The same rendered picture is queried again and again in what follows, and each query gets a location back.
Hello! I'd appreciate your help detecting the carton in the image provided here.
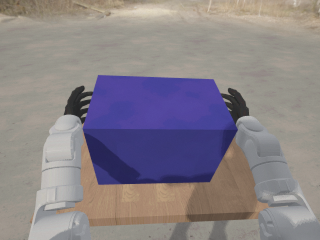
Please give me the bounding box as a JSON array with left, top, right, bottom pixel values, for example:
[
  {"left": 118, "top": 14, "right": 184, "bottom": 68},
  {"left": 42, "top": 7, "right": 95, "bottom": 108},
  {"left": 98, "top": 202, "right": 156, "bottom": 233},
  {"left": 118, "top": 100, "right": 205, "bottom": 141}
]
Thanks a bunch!
[{"left": 82, "top": 75, "right": 238, "bottom": 185}]

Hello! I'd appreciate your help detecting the table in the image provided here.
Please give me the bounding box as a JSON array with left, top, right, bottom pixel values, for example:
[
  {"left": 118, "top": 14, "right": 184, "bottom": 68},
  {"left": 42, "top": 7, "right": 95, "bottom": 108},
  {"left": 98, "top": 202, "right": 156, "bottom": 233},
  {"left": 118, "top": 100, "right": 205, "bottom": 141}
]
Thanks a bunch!
[{"left": 29, "top": 123, "right": 274, "bottom": 227}]

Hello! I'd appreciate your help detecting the robot right hand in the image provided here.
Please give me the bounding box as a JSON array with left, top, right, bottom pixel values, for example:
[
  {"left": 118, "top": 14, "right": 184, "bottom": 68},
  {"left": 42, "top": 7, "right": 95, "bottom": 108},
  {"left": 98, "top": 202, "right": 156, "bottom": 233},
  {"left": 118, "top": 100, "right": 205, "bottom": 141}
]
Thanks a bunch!
[{"left": 221, "top": 88, "right": 250, "bottom": 124}]

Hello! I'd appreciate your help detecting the robot left hand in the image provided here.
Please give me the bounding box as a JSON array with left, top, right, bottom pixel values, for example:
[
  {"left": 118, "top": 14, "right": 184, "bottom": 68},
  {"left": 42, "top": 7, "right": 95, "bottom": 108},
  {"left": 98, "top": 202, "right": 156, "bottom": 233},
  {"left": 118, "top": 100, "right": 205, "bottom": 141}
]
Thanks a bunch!
[{"left": 64, "top": 85, "right": 93, "bottom": 124}]

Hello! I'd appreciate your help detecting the right robot upper arm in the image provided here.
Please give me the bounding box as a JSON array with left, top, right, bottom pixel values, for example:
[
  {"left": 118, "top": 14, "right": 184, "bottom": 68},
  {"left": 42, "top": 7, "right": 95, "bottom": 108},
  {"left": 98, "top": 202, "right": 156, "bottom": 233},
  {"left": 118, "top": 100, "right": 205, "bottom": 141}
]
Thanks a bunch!
[{"left": 258, "top": 206, "right": 320, "bottom": 240}]

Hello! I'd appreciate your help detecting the right robot forearm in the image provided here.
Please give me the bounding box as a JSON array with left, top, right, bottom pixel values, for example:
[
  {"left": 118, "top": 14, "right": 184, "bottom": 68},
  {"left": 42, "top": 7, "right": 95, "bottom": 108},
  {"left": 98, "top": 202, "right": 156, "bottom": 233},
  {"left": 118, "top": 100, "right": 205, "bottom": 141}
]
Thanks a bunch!
[{"left": 235, "top": 116, "right": 320, "bottom": 229}]

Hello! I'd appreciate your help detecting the left robot upper arm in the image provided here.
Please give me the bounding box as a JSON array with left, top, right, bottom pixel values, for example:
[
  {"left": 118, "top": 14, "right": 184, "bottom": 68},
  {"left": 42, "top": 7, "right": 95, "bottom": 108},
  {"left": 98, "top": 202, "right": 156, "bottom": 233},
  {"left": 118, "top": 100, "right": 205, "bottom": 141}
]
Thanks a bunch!
[{"left": 29, "top": 211, "right": 92, "bottom": 240}]

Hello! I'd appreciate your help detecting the left robot forearm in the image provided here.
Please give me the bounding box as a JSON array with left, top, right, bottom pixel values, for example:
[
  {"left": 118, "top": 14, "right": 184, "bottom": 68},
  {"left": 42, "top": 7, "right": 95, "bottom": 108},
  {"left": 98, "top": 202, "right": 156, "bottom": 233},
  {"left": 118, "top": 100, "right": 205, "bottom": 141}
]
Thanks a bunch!
[{"left": 28, "top": 114, "right": 84, "bottom": 240}]

